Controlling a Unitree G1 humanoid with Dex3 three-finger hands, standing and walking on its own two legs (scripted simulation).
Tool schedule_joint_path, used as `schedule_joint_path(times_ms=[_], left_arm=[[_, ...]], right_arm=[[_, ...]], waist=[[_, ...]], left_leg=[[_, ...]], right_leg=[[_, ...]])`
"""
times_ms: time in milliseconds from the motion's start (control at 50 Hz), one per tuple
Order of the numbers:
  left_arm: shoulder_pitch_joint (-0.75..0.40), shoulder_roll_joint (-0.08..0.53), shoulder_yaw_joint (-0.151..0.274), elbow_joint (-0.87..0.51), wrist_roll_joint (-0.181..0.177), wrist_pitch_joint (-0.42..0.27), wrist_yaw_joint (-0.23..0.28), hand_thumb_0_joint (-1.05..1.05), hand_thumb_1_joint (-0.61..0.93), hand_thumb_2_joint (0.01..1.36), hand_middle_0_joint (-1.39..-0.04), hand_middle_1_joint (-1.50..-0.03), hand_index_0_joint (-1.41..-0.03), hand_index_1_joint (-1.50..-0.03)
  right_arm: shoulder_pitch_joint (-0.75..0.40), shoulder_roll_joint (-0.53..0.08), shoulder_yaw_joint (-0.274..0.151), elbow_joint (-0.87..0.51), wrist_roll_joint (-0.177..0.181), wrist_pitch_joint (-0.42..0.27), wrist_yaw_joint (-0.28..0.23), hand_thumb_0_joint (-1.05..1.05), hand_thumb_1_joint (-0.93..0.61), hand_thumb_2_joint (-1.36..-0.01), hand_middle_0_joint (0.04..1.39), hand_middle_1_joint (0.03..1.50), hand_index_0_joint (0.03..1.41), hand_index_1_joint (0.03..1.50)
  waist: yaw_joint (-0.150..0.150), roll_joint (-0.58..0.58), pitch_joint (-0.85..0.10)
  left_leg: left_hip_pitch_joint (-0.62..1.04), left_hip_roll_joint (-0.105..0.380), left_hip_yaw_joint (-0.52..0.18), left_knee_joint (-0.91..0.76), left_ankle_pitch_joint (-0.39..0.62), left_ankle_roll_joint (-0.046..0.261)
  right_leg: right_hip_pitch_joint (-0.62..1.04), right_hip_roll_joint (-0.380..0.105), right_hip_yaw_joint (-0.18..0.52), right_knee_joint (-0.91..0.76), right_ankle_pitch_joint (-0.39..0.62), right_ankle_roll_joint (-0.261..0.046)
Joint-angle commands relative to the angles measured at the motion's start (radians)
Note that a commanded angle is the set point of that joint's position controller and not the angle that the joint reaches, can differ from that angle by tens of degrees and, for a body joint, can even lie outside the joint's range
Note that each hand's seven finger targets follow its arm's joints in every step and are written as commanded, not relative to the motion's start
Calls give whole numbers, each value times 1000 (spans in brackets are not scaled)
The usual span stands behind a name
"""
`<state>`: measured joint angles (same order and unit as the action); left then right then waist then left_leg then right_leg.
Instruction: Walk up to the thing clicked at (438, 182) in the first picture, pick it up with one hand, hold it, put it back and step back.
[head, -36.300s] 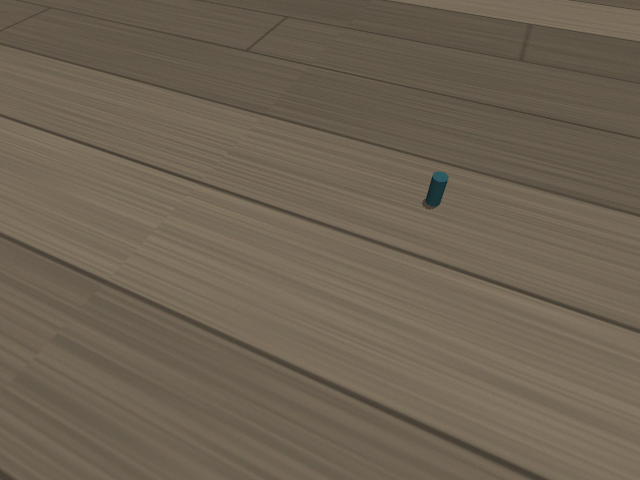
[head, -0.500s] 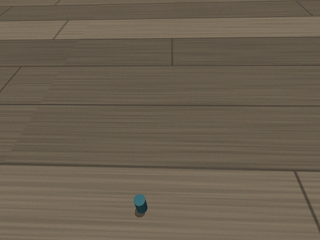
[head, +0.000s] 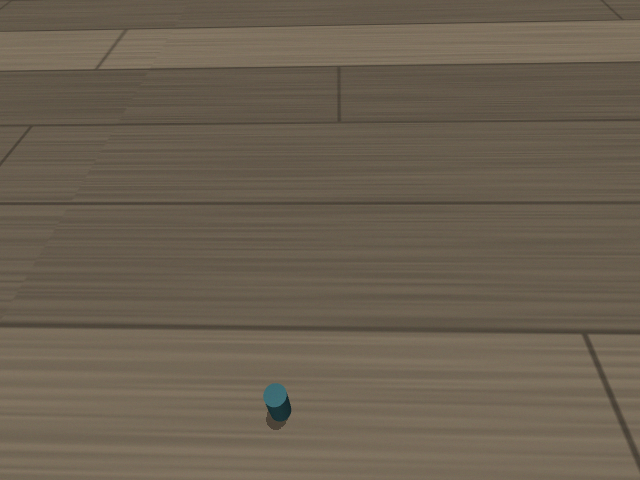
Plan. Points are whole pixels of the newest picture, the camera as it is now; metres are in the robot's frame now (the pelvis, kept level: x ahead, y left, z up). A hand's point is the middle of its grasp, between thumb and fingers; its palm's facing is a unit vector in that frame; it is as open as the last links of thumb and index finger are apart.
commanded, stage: stand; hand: left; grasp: from the side
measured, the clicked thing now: (278, 403) +0.40 +0.17 -0.71
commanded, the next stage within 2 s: step back in 0.04 s
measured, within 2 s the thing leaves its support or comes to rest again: neither
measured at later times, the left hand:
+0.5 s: hand out of the picture +0.08 +0.32 -0.18, palm faces -0.06 -0.94 -0.33, open 7.4 cm
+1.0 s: hand out of the picture -0.03 +0.32 -0.15, palm faces -0.06 -0.91 -0.40, open 7.4 cm
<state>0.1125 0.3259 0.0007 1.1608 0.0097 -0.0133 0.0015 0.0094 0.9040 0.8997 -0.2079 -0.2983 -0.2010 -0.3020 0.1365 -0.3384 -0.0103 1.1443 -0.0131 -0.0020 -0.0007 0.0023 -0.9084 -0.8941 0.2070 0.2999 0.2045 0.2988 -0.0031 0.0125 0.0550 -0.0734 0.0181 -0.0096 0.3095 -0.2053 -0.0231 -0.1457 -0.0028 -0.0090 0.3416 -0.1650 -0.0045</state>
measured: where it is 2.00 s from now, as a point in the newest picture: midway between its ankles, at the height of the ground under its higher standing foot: outside the picture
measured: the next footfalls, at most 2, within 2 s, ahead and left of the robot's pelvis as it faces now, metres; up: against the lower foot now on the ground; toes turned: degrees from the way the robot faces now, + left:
right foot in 0.76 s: -0.08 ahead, -0.03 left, +0.00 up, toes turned +0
left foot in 1.18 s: -0.20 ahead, +0.20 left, +0.00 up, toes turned -6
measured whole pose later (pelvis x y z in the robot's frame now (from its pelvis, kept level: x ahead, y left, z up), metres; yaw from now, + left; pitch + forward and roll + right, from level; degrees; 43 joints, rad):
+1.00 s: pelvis -0.16 +0.07 -0.02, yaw -5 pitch -2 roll +3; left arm 0.15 0.37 0.07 0.82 0.03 0.05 0.01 0.01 0.90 0.90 -0.21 -0.30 -0.20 -0.30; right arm 0.13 -0.37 -0.05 0.90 0.00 0.04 -0.01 0.00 -0.91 -0.89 0.21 0.30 0.21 0.30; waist 0.03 -0.04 0.15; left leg -0.40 -0.14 -0.10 1.07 -0.52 0.00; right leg -0.31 0.03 0.07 0.60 -0.26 -0.06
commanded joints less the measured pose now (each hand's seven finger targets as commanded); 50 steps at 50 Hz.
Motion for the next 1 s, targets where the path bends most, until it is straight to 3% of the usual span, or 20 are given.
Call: schedule_joint_path(times_ms=[0, 20, 60, 140, 220, 280, 300, 320, 340, 360, 400, 440, 540, 600, 720, 760, 800, 840, 860, 980], left_arm=[[-40, 210, 38, -62, 2, -27, 17, 0, 900, 900, -200, -300, -200, -300], [-31, 291, 87, -108, -19, -14, 20, 0, 900, 900, -200, -300, -200, -300], [-7, 305, 97, -129, -22, -7, 27, 0, 900, 900, -200, -300, -200, -300], [-46, 327, 117, -223, 7, -2, 34, 0, 900, 900, -200, -300, -200, -300], [-100, 281, 104, -292, 22, 16, 35, 0, 900, 900, -200, -300, -200, -300], [-107, 284, 95, -327, 7, 44, 31, 0, 900, 900, -200, -300, -200, -300], [-91, 250, 89, -343, -5, 54, 27, 0, 900, 900, -200, -300, -200, -300], [-94, 209, 83, -359, -14, 58, 30, 0, 900, 900, -200, -300, -200, -300], [-79, 208, 88, -342, -9, 69, 40, 0, 900, 900, -200, -300, -200, -300], [-49, 216, 85, -347, -1, 71, 47, 0, 900, 900, -200, -300, -200, -300], [-57, 241, 94, -330, 3, 69, 52, 0, 900, 900, -200, -300, -200, -300], [0, 227, 97, -320, -10, 69, 41, 0, 900, 900, -200, -300, -200, -300], [11, 218, 104, -348, 6, 57, 34, 0, 900, 900, -200, -300, -200, -300], [-8, 221, 108, -370, 8, 57, 29, 0, 900, 900, -200, -300, -200, -300], [80, 220, 119, -350, 21, 49, 19, 0, 900, 900, -200, -300, -200, -300], [125, 221, 123, -335, 25, 44, 15, 0, 900, 900, -200, -300, -200, -300], [90, 253, 131, -357, 23, 40, 13, 0, 900, 900, -200, -300, -200, -300], [34, 305, 141, -402, 23, 36, 9, 0, 900, 900, -200, -300, -200, -300], [14, 308, 139, -425, 30, 30, 13, 0, 900, 900, -200, -300, -200, -300], [-6, 268, 138, -458, 32, 30, 27, 0, 900, 900, -200, -300, -200, -300]], right_arm=[[-31, -196, -37, -58, -2, -22, -13, 0, -900, -900, 200, 300, 200, 300], [-76, -246, -54, -91, 6, -4, -10, 0, -900, -900, 200, 300, 200, 300], [-51, -222, -55, -114, 15, 10, -10, 0, -900, -900, 200, 300, 200, 300], [17, -209, -74, -151, 8, 40, -8, 0, -900, -900, 200, 300, 200, 300], [74, -209, -80, -180, 17, 39, 1, 0, -900, -900, 200, 300, 200, 300], [94, -204, -85, -193, -8, 26, -5, 0, -900, -900, 200, 300, 200, 300], [76, -241, -98, -204, -25, 21, -9, 0, -900, -900, 200, 300, 200, 300], [80, -312, -117, -209, -40, 16, -13, 0, -900, -900, 200, 300, 200, 300], [59, -338, -121, -222, -43, 13, -16, 0, -900, -900, 200, 300, 200, 300], [56, -364, -125, -245, -31, 11, -18, 0, -900, -900, 200, 300, 200, 300], [-6, -331, -123, -265, -25, 11, -30, 0, -900, -900, 200, 300, 200, 300], [-42, -264, -102, -278, -25, 5, -43, 0, -900, -900, 200, 300, 200, 300], [28, -234, -108, -295, -5, 3, -55, 0, -900, -900, 200, 300, 200, 300], [76, -252, -117, -296, -6, 4, -55, 0, -900, -900, 200, 300, 200, 300], [-8, -277, -122, -329, -3, 6, -42, 0, -900, -900, 200, 300, 200, 300], [-40, -285, -123, -333, 3, 8, -38, 0, -900, -900, 200, 300, 200, 300], [-47, -264, -122, -339, 7, 9, -33, 0, -900, -900, 200, 300, 200, 300], [-49, -214, -106, -326, 6, 16, -31, 0, -900, -900, 200, 300, 200, 300], [-34, -222, -107, -323, 2, 21, -27, 0, -900, -900, 200, 300, 200, 300], [58, -221, -87, -302, 10, 14, -28, 0, -900, -900, 200, 300, 200, 300]], waist=[[3, -27, -92], [9, -28, 19], [6, -77, -15], [-6, -188, -111], [-23, -193, -181], [-42, -125, -144], [-34, 18, -121], [-29, 204, -112], [-13, 147, -100], [-30, 160, -111], [-17, 169, -83], [32, 160, -75], [-14, 84, -95], [-42, 71, -93], [-7, 71, -122], [19, 23, -117], [12, -132, -95], [21, -283, -18], [29, -276, -2], [26, -108, -54]], left_leg=[[-16, 104, -64, -38, 151, 34], [-101, 81, -74, 84, 253, 50], [-119, 28, -24, 216, 183, 42], [-216, -64, -36, 590, -346, 49], [-217, -38, -39, 516, -282, 53], [-133, -33, 8, 141, 33, 37], [-89, 52, -122, 60, 238, 38], [6, 203, -329, 47, 554, 69], [4, 255, -340, 82, 650, 126], [-21, 308, -361, 93, 733, 163], [-27, 257, -304, 85, 656, 123], [57, 148, -170, 135, 716, 24], [143, 173, -161, 159, 655, 75], [152, 181, -175, 158, 620, 53], [7, 241, -240, 146, 375, 135], [-108, 239, -243, 156, 288, 138], [-207, 119, -149, 270, 113, 95], [-227, -93, -17, 547, -265, 21], [-247, -125, -69, 706, -407, 17], [-342, -150, -103, 804, -328, 3]], right_leg=[[65, -124, 91, -38, 195, -15], [-16, -125, 133, 23, 385, -23], [-15, -175, 168, 17, 463, -84], [-28, -354, 323, 5, 455, -270], [-3, -275, 202, 130, 493, -219], [-57, -188, 154, 255, 342, -130], [-138, -95, 114, 359, 184, -78], [-311, 60, 95, 498, -186, -39], [-367, 119, 160, 611, -423, -28], [-362, 123, 204, 690, -475, -18], [-377, 114, 254, 765, -397, -23], [-414, 110, 238, 756, -264, -24], [-366, 88, 175, 620, -248, 13], [-327, 72, 152, 490, -269, 9], [-139, 21, 97, 287, -214, -30], [-43, 19, 115, 250, -62, -58], [-59, -69, 262, 218, 111, -146], [-188, -300, 515, 8, 127, -290], [-226, -355, 588, -26, 162, -329], [-60, -189, 319, 86, 353, -237]])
